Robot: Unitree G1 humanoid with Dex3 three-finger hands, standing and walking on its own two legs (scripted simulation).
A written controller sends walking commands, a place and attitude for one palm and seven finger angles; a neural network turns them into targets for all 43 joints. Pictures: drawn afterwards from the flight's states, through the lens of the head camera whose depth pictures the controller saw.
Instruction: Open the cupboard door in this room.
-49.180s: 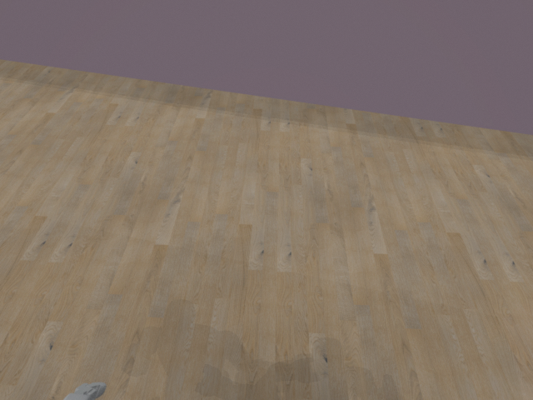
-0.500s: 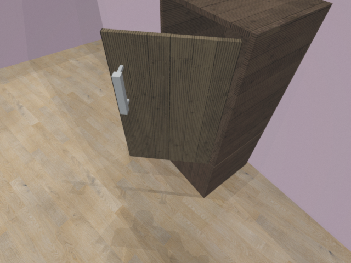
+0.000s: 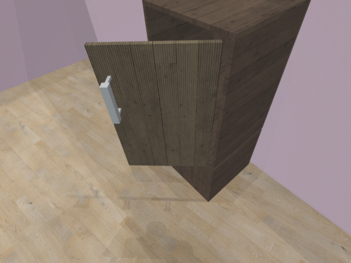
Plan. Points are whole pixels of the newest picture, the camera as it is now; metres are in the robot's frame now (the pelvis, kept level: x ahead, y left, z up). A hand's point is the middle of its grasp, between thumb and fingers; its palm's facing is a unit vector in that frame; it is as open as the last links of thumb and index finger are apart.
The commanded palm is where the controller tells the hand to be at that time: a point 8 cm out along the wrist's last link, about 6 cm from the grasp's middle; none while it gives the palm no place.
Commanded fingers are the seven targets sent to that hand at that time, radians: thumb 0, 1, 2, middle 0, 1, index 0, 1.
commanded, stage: look again from close up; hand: left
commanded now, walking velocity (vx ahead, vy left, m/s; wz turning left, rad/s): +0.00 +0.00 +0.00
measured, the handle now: (112, 100) +0.57 +0.23 +0.05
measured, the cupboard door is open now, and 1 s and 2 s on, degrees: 46 46 46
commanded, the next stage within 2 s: raise the hand with hooked fingers in 0.16 s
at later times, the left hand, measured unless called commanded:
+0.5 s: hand (104, 230) +0.19 +0.17 +0.00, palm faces +0.18 -0.98 -0.03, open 7.7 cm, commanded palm +0.11 +0.23 -0.05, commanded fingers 0.00 0.60 0.77 -0.22 -0.50 -0.22 -0.50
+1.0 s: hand (89, 236) +0.18 +0.21 -0.01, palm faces -0.01 -1.00 -0.05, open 10.5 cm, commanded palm +0.15 +0.26 +0.00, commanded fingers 0.00 0.01 0.52 -0.26 -0.87 -0.26 -0.87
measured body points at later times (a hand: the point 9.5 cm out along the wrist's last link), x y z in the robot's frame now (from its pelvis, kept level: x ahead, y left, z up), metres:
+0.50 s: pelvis -0.02 -0.03 -0.03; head +0.00 -0.03 +0.42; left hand +0.18 +0.22 +0.00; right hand +0.14 -0.29 -0.11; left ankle -0.02 +0.10 -0.74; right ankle -0.01 -0.14 -0.74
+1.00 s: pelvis -0.04 -0.02 -0.07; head +0.01 -0.01 +0.38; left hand +0.18 +0.26 -0.01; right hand +0.13 -0.23 -0.15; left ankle -0.02 +0.10 -0.74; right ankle -0.01 -0.14 -0.74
